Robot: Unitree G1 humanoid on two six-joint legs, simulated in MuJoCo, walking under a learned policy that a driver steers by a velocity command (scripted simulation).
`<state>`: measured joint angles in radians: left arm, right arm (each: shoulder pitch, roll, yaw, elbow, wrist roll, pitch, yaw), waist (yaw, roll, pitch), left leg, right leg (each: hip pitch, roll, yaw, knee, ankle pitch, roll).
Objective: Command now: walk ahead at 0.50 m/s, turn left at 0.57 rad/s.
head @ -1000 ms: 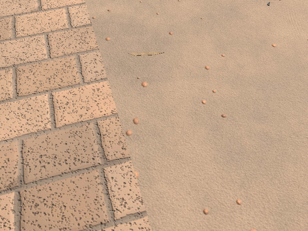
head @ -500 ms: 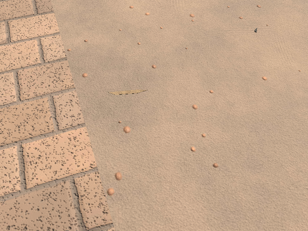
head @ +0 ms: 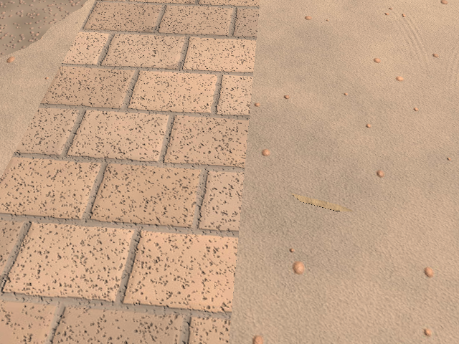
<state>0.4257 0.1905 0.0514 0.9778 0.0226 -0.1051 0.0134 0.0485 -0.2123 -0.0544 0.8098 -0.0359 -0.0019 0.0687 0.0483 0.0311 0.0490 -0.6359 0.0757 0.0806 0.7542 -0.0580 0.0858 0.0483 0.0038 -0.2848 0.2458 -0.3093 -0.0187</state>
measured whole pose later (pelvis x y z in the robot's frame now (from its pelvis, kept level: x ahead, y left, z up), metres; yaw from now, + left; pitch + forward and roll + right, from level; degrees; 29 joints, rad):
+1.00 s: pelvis +0.54 +0.11 +0.01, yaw +25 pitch +1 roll -1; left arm 0.42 0.23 0.04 0.90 0.01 -0.09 -0.02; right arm 0.13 -0.25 -0.03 0.77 -0.04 -0.03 0.05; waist 0.05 0.05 0.02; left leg -0.62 0.07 -0.01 0.82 -0.13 0.03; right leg -0.05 0.06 -0.07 0.23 -0.22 -0.04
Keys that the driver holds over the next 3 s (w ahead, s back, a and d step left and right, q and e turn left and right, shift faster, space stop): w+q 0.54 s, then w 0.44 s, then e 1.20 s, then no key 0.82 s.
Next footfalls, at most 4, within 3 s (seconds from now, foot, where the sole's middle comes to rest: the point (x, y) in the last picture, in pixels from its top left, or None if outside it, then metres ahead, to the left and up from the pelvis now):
0.12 left None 0.21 0.09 -0.77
0.66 right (246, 306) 0.57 0.02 -0.77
1.14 left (154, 260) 0.70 0.31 -0.77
1.58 right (225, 260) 0.72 0.09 -0.77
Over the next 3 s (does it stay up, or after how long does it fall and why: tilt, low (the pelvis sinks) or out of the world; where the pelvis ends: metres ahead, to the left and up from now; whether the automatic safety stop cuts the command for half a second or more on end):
stays up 0.61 0.19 0.01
